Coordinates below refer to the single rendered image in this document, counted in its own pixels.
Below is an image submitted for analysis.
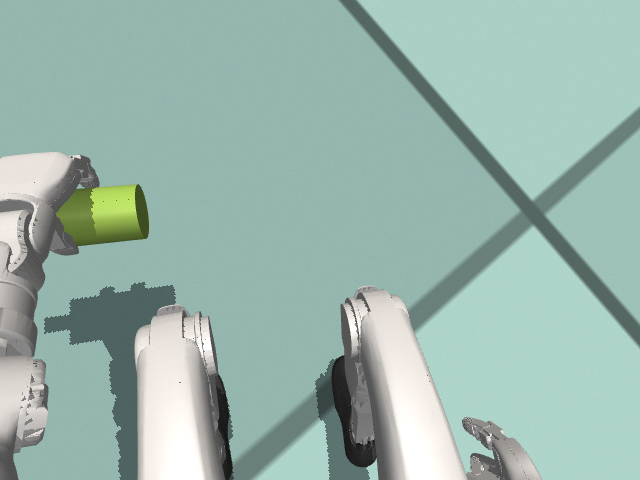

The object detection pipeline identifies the right robot hand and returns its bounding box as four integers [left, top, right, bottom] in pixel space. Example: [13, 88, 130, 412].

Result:
[462, 417, 542, 480]

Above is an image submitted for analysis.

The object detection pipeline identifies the left robot foot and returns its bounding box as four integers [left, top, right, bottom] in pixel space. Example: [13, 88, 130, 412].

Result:
[214, 374, 233, 480]

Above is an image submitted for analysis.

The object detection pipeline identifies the left robot hand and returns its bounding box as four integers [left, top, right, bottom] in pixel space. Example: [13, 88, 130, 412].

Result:
[0, 152, 100, 255]

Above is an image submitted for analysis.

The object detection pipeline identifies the left robot arm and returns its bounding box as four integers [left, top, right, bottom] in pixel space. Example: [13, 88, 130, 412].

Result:
[0, 194, 57, 480]

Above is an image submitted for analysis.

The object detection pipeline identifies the right robot foot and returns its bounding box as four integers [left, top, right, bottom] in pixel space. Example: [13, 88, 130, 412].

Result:
[332, 355, 377, 467]

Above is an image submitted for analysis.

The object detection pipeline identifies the bottle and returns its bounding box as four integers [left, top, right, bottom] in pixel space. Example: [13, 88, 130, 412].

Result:
[56, 184, 149, 246]

